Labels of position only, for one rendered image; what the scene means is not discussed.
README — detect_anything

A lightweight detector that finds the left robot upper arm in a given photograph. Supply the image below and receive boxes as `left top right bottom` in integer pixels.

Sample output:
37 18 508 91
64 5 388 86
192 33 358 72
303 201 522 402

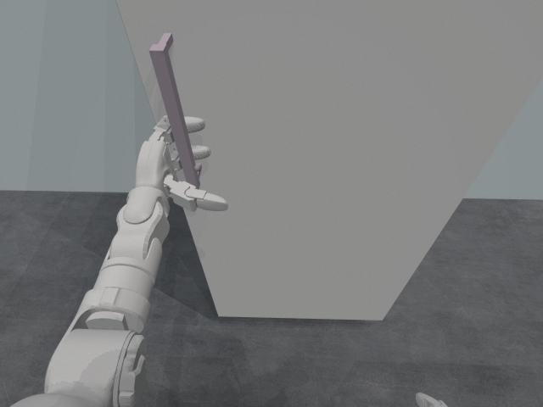
10 329 147 407

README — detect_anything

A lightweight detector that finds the handle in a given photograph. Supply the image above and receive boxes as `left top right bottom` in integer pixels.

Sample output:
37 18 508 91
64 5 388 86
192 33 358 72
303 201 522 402
149 33 202 189

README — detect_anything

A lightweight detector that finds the left robot forearm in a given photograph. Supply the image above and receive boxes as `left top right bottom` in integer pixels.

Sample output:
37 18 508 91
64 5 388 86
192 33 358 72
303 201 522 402
44 187 170 393

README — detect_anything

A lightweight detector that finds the fridge door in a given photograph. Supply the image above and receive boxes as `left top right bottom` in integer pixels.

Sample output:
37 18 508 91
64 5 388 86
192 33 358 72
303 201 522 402
116 0 543 321

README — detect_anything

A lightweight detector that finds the robot left hand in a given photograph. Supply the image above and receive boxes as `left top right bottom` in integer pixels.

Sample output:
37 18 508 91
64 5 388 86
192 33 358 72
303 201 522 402
135 115 228 212

